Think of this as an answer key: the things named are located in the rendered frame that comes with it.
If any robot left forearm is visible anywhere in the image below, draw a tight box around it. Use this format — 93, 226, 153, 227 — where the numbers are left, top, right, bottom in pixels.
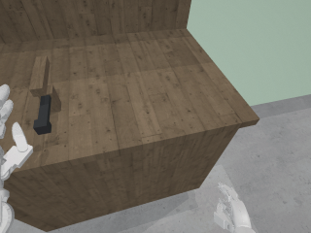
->
0, 188, 15, 233

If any left robot hand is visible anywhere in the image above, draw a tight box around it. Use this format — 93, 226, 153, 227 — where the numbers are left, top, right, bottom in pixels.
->
0, 84, 33, 188

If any right robot hand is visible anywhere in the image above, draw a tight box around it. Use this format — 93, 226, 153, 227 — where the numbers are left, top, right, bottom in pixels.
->
214, 183, 252, 233

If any counter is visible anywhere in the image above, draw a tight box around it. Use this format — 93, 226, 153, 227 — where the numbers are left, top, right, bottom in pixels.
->
0, 0, 260, 232

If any tap lever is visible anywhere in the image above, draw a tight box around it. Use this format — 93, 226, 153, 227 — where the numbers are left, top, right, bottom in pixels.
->
33, 95, 52, 135

